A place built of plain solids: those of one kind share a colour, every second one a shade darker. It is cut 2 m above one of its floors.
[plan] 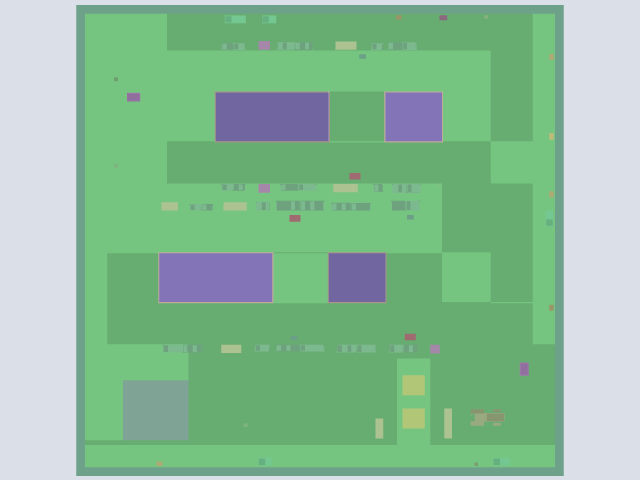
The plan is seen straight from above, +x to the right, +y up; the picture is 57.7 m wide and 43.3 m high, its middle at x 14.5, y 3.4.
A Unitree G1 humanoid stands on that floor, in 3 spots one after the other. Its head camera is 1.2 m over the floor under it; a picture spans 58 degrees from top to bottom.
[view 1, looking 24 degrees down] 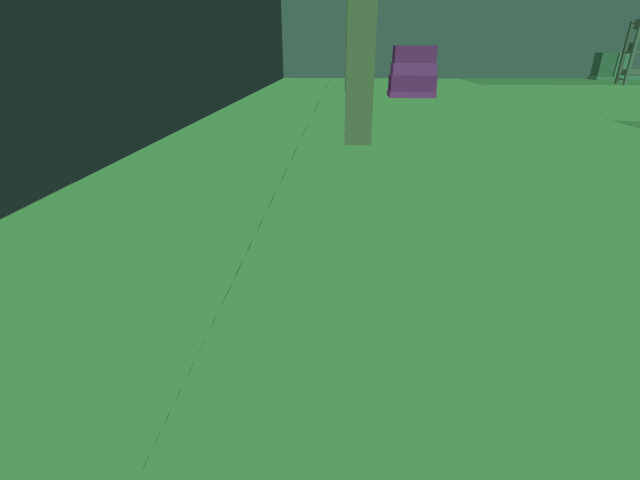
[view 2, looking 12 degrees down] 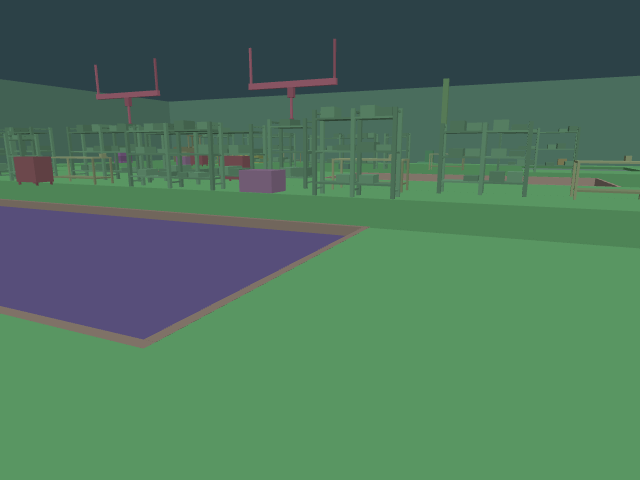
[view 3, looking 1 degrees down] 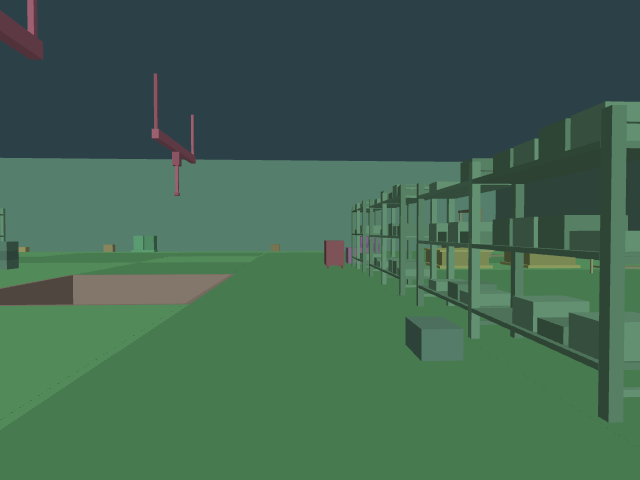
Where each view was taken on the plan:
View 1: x -4.10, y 4.10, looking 93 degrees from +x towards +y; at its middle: floor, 2.95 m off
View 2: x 3.02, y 18.60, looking -66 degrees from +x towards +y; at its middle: floor_pit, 6.54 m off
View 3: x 7.90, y -4.10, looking -3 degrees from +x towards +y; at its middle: wall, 27.84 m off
